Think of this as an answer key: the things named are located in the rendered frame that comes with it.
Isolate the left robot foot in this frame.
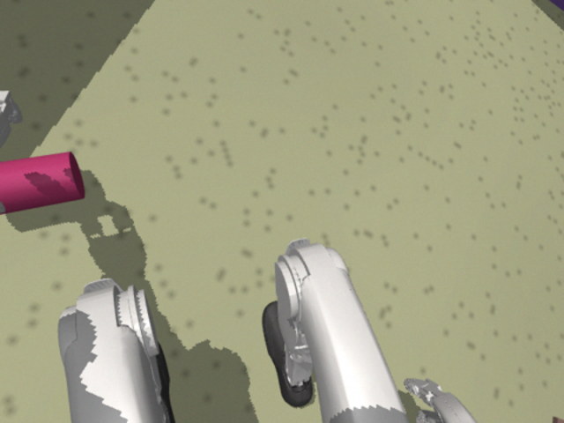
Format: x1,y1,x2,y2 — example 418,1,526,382
155,342,175,423

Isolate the left robot hand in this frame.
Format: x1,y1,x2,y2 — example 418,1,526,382
0,91,23,213

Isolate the right robot hand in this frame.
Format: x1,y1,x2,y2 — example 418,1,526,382
404,378,478,423

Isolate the right robot foot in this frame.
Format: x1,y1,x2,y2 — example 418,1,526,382
262,301,313,407

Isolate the can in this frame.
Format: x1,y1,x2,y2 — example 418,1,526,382
0,152,85,215

